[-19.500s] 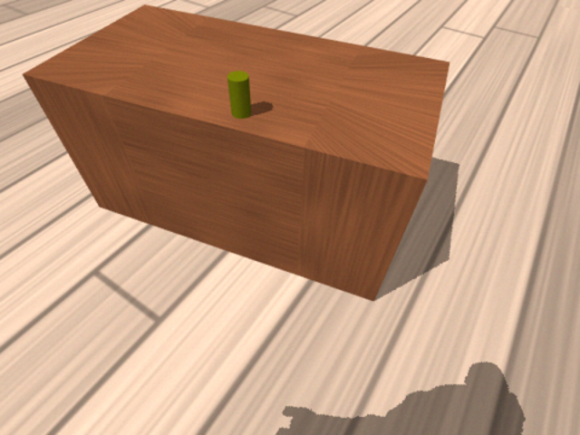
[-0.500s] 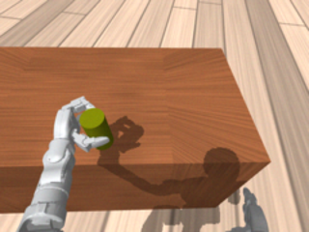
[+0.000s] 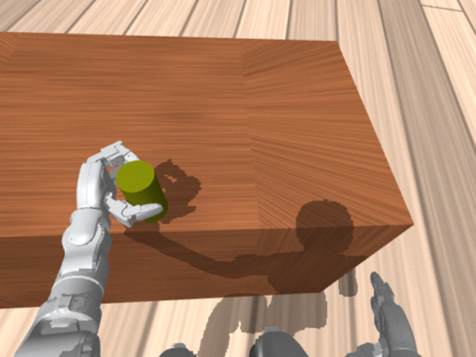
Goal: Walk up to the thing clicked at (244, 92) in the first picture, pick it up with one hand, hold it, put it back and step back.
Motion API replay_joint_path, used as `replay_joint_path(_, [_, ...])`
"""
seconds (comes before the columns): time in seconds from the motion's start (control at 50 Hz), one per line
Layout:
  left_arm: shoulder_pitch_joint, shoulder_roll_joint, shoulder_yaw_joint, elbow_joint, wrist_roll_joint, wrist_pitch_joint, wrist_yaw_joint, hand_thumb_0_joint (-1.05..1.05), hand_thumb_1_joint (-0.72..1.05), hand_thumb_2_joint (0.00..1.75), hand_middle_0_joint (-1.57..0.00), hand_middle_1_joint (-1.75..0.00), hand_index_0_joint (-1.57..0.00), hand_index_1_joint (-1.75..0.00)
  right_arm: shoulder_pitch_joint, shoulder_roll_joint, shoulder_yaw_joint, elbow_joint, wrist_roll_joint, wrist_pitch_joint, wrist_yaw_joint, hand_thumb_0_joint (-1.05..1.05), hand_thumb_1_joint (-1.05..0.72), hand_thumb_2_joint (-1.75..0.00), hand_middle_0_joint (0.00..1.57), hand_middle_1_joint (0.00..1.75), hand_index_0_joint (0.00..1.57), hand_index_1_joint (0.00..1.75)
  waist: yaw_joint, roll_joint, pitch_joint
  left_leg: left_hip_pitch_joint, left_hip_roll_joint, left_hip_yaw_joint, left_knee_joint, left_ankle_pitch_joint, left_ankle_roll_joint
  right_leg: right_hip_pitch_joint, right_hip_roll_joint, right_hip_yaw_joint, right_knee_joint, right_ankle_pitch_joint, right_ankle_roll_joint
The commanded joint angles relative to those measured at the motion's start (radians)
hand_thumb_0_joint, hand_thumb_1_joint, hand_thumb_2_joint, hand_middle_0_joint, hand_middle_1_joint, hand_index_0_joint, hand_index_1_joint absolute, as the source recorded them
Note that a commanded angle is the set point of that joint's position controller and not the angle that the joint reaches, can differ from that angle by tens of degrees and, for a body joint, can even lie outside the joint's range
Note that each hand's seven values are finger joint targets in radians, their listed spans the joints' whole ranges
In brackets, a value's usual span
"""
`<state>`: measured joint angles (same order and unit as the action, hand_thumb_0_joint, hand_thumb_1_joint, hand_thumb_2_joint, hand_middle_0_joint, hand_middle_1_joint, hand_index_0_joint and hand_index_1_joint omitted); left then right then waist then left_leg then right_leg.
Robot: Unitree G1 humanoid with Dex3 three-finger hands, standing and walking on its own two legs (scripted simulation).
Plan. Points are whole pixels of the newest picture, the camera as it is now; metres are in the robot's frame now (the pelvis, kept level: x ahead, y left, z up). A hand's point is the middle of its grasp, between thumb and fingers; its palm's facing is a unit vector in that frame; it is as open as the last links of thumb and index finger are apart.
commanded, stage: lower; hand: left
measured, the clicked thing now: (144, 193) +0.38 +0.14 +0.03
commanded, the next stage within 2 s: loosen in 0.60 s
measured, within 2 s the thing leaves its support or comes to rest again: rests again in 0.42 s
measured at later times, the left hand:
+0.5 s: hand (140, 190) +0.41 +0.15 +0.00, palm faces +0.02 -1.00 +0.00, open 9.7 cm
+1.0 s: hand (140, 193) +0.40 +0.16 -0.01, palm faces +0.03 -1.00 -0.01, open 9.6 cm
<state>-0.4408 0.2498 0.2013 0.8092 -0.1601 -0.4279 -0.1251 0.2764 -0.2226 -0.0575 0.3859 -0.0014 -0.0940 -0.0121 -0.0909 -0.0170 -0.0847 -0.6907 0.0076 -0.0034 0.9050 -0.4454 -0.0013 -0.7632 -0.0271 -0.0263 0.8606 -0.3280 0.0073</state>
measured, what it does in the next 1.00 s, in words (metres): stands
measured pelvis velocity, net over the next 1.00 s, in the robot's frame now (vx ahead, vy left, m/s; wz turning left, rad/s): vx -0.01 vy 0.00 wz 0.00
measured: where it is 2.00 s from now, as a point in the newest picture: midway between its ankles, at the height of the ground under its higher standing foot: outside the picture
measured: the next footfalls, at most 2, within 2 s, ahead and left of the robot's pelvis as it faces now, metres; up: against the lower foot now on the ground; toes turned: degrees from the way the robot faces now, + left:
none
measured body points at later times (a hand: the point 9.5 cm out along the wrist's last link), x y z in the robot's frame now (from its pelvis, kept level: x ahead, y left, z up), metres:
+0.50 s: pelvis +0.00 +0.01 -0.02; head +0.09 +0.03 +0.42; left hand +0.40 +0.21 +0.00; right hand +0.16 -0.26 -0.04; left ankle +0.00 +0.12 -0.69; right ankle +0.05 -0.13 -0.69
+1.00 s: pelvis -0.01 +0.00 -0.04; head +0.09 +0.03 +0.40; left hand +0.40 +0.21 -0.01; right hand +0.15 -0.26 -0.05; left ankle +0.00 +0.12 -0.69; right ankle +0.05 -0.13 -0.69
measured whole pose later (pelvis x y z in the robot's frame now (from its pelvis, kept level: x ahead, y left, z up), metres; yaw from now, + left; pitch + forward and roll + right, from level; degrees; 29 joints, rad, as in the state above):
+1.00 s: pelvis -0.01 +0.00 -0.04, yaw +0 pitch +18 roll -1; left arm -0.45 0.24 0.23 0.82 -0.11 -0.51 -0.08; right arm 0.43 -0.24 -0.07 0.02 -0.02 0.00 0.04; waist -0.12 -0.03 -0.13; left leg -0.90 0.00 -0.01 1.12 -0.53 0.00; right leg -0.97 -0.03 -0.02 1.07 -0.41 0.01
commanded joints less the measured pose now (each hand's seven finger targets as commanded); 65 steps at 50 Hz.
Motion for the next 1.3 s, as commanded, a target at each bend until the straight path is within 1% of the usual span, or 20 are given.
replay_joint_path(0.0, [-0.396,0.164,0.04,-0.175,-0.01,-0.099,0.009,0.0,0.14,1.32,-1.41,-1.52,-1.42,-1.53,0.002,-0.146,-0.064,-0.212,-0.002,-0.044,-0.013,0.0,0.51,-0.06,0.05,0.05,0.05,0.05,-0.006,0.029,-0.385,0.074,-0.017,-0.003,-0.095,0.205,0.006,0.238,0.01,0.013,-0.073,0.184,-0.028])
replay_joint_path(0.06, [-0.389,0.151,0.034,-0.15,-0.007,-0.107,0.01,0.0,0.17,1.33,-1.43,-1.53,-1.44,-1.54,0.054,-0.159,-0.083,-0.216,-0.009,-0.038,-0.008,0.0,0.51,-0.06,0.05,0.05,0.05,0.05,-0.017,0.051,-0.384,0.06,-0.018,-0.003,-0.079,0.191,0.003,0.207,0.011,0.011,-0.057,0.171,-0.03])
replay_joint_path(0.08, [-0.387,0.184,0.059,-0.168,-0.003,-0.11,0.014,0.0,0.18,1.32,-1.44,-1.53,-1.45,-1.54,0.039,-0.164,-0.085,-0.25,-0.008,-0.039,-0.006,0.0,0.52,-0.06,0.05,0.05,0.05,0.05,-0.003,0.049,-0.379,0.043,-0.02,-0.001,-0.078,0.179,0.004,0.209,0.01,0.011,-0.054,0.159,-0.03])
replay_joint_path(0.14, [-0.389,0.148,0.037,-0.177,0.0,-0.117,0.014,0.0,0.18,1.31,-1.43,-1.52,-1.44,-1.53,0.061,-0.167,-0.087,-0.317,-0.006,-0.04,-0.002,0.0,0.52,-0.06,0.05,0.05,0.05,0.05,-0.024,0.049,-0.407,0.064,-0.015,-0.006,-0.063,0.188,0.0,0.186,0.016,0.007,-0.035,0.162,-0.033])
replay_joint_path(0.18, [-0.399,0.12,0.022,-0.175,0.003,-0.122,0.013,0.0,0.16,1.3,-1.41,-1.51,-1.42,-1.51,0.071,-0.153,-0.078,-0.326,-0.011,-0.038,0.002,0.0,0.52,-0.06,0.05,0.05,0.05,0.05,-0.023,0.052,-0.413,0.057,-0.012,-0.012,-0.047,0.215,-0.003,0.165,0.018,0.003,-0.019,0.175,-0.034])
replay_joint_path(0.22, [-0.39,0.163,0.05,-0.184,0.006,-0.126,0.021,0.0,0.14,1.29,-1.42,-1.51,-1.43,-1.52,0.08,-0.156,-0.083,-0.34,-0.009,-0.033,0.003,0.0,0.51,-0.06,0.05,0.05,0.05,0.05,-0.012,0.049,-0.435,0.037,-0.014,-0.012,-0.039,0.225,-0.002,0.189,0.017,0.003,-0.005,0.19,-0.034])
replay_joint_path(0.24, [-0.397,0.137,0.031,-0.204,0.005,-0.13,0.022,0.0,0.12,1.28,-1.41,-1.5,-1.42,-1.51,0.075,-0.144,-0.071,-0.371,-0.011,-0.031,0.006,0.0,0.51,-0.06,0.05,0.05,0.05,0.05,-0.011,0.037,-0.441,0.031,-0.017,-0.01,-0.035,0.219,0.0,0.205,0.017,0.005,-0.003,0.191,-0.032])
replay_joint_path(0.28, [-0.392,0.138,0.035,-0.21,0.0,-0.136,0.021,0.0,0.14,1.29,-1.41,-1.5,-1.42,-1.51,0.09,-0.167,-0.097,-0.397,-0.01,-0.029,0.004,0.0,0.5,-0.06,0.05,0.05,0.05,0.05,-0.025,0.041,-0.475,0.04,-0.017,-0.01,-0.022,0.235,0.0,0.21,0.017,0.007,0.012,0.21,-0.031])
replay_joint_path(0.46, [-0.349,0.115,0.028,-0.214,0.021,-0.148,0.049,0.0,0.16,1.27,-1.38,-1.46,-1.38,-1.47,0.151,-0.154,-0.095,-0.427,-0.014,0.004,0.019,0.0,0.51,-0.06,0.05,0.05,0.05,0.05,-0.018,0.08,-0.416,0.026,-0.013,-0.02,-0.004,0.258,-0.013,0.119,0.025,-0.005,0.051,0.188,-0.037])
replay_joint_path(0.56, [-0.331,0.112,0.022,-0.222,0.038,-0.154,0.048,0.0,0.18,1.28,-1.36,-1.45,-1.37,-1.46,0.176,-0.156,-0.093,-0.459,-0.018,0.014,0.032,0.0,0.52,-0.06,0.05,0.05,0.05,0.05,-0.026,0.075,-0.449,0.03,-0.008,-0.025,0.029,0.325,-0.014,0.106,0.028,-0.008,0.084,0.233,-0.037])
replay_joint_path(0.66, [-0.285,0.072,0.007,-0.166,0.046,-0.148,0.056,0.0,0.11,1.27,-1.35,-1.44,-1.36,-1.45,0.151,-0.155,-0.091,-0.506,-0.017,0.023,0.038,0.0,0.52,-0.06,0.05,0.05,0.05,0.05,-0.033,0.037,-0.424,-0.029,-0.013,-0.019,0.041,0.262,-0.006,0.099,0.025,0.0,0.092,0.202,-0.034])
replay_joint_path(0.7, [-0.28,0.105,0.039,-0.146,0.05,-0.146,0.064,0.0,0.1,1.21,-1.42,-1.43,-1.43,-1.44,0.179,-0.173,-0.118,-0.485,-0.017,0.036,0.033,0.0,0.52,-0.05,0.05,0.05,0.05,0.05,-0.042,0.027,-0.405,-0.057,-0.016,-0.014,0.047,0.229,-0.002,0.091,0.024,0.004,0.091,0.186,-0.031])
replay_joint_path(0.74, [-0.304,0.086,0.02,-0.185,0.047,-0.15,0.06,0.0,-0.03,1.05,-1.29,-1.28,-1.32,-1.28,0.161,-0.175,-0.115,-0.539,-0.016,0.034,0.033,0.0,0.52,-0.05,0.05,0.05,0.05,0.05,-0.045,0.006,-0.414,-0.063,-0.02,-0.01,0.038,0.168,0.001,0.099,0.024,0.008,0.083,0.147,-0.029])
replay_joint_path(0.76, [-0.318,0.102,0.038,-0.201,0.041,-0.152,0.056,0.0,-0.04,0.97,-1.27,-1.25,-1.3,-1.23,0.18,-0.175,-0.119,-0.533,-0.015,0.038,0.032,0.0,0.53,-0.04,0.05,0.05,0.05,0.05,-0.047,0.021,-0.436,-0.05,-0.019,-0.013,0.042,0.201,-0.002,0.111,0.023,0.006,0.089,0.173,-0.03])
replay_joint_path(0.86, [-0.326,0.087,0.017,-0.18,0.045,-0.144,0.042,0.0,-0.18,0.69,-1.12,-1.03,-1.14,-1.01,0.189,-0.15,-0.092,-0.528,-0.012,0.048,0.034,0.0,0.52,-0.04,0.05,0.05,0.05,0.05,-0.046,0.026,-0.378,-0.08,-0.021,-0.009,0.029,0.126,0.001,0.07,0.023,0.007,0.083,0.102,-0.029])
replay_joint_path(0.92, [-0.337,0.107,0.023,-0.186,0.043,-0.143,0.032,0.0,-0.32,0.58,-0.9,-0.82,-0.92,-0.81,0.187,-0.15,-0.089,-0.533,-0.014,0.041,0.032,0.0,0.53,-0.05,0.05,0.05,0.05,0.05,-0.038,0.056,-0.392,-0.059,-0.019,-0.013,0.036,0.162,-0.006,0.063,0.023,0.0,0.095,0.119,-0.032])
replay_joint_path(0.98, [-0.353,0.124,0.037,-0.186,0.04,-0.14,0.029,0.0,-0.29,0.48,-0.77,-0.67,-0.78,-0.67,0.175,-0.163,-0.096,-0.539,-0.016,0.044,0.027,0.0,0.52,-0.05,0.05,0.05,0.05,0.05,-0.035,0.07,-0.422,-0.049,-0.018,-0.014,0.051,0.196,-0.009,0.062,0.023,0.002,0.105,0.144,-0.033])
replay_joint_path(1.04, [-0.354,0.156,0.066,-0.197,0.031,-0.142,0.038,0.0,-0.28,0.46,-0.71,-0.62,-0.71,-0.62,0.17,-0.175,-0.106,-0.555,-0.015,0.045,0.024,0.0,0.53,-0.05,0.05,0.05,0.05,0.05,-0.022,0.056,-0.445,-0.066,-0.023,-0.01,0.045,0.155,-0.004,0.101,0.019,0.009,0.097,0.122,-0.031])
replay_joint_path(1.22, [-0.357,0.147,0.061,-0.176,0.033,-0.143,0.034,0.0,-0.31,0.31,-0.51,-0.41,-0.51,-0.41,0.197,-0.156,-0.091,-0.557,-0.014,0.048,0.017,0.0,0.52,-0.05,0.05,0.05,0.05,0.05,-0.049,0.02,-0.439,-0.1,-0.028,0.001,0.063,0.122,0.009,0.119,0.013,0.032,0.084,0.123,-0.021])
replay_joint_path(1.28, [-0.367,0.165,0.077,-0.179,0.029,-0.143,0.033,0.0,-0.37,0.26,-0.44,-0.34,-0.44,-0.34,0.181,-0.159,-0.092,-0.55,-0.014,0.047,0.015,0.0,0.53,-0.05,0.05,0.05,0.05,0.05,-0.035,0.024,-0.407,-0.117,-0.03,0.001,0.054,0.096,0.01,0.103,0.015,0.029,0.077,0.094,-0.021])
